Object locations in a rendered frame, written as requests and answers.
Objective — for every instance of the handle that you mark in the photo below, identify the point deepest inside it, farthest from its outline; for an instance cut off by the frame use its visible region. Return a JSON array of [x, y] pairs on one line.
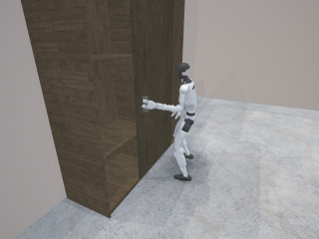
[[146, 98]]

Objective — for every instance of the robot left hand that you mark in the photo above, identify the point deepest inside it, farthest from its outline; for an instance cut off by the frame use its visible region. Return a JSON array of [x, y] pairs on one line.
[[150, 105]]

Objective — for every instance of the left robot thigh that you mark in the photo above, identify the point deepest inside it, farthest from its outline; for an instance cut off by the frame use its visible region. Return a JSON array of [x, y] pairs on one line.
[[180, 134]]

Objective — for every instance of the robot right hand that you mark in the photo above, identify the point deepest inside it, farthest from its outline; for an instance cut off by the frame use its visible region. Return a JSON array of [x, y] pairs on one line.
[[177, 115]]

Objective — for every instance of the wardrobe door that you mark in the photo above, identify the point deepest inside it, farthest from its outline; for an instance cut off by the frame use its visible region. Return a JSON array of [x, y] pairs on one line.
[[152, 23], [175, 60]]

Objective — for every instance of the left robot forearm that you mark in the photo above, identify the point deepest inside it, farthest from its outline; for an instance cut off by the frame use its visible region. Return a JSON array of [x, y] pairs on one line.
[[170, 108]]

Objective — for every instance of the robot thigh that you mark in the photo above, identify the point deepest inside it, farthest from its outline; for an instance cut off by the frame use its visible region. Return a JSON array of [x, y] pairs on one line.
[[180, 134], [178, 124]]

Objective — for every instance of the robot left upper arm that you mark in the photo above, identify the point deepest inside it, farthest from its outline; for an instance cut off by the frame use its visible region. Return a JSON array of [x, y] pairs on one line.
[[183, 91]]

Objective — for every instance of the right robot thigh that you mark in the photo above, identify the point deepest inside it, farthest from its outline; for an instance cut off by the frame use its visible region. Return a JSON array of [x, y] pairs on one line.
[[178, 124]]

